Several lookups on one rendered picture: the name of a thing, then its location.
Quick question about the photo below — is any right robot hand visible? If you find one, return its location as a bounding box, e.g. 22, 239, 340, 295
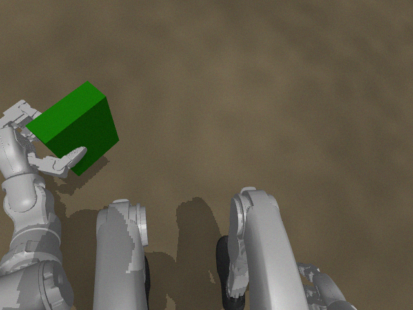
296, 262, 346, 310

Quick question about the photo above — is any left robot arm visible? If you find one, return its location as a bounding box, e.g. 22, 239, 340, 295
0, 172, 74, 310

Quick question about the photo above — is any left robot hand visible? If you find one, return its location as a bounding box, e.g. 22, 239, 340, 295
0, 100, 87, 180

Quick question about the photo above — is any right robot foot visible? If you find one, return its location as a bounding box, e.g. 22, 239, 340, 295
216, 236, 245, 310

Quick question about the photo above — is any carton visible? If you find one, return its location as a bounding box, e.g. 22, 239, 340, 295
25, 81, 119, 176

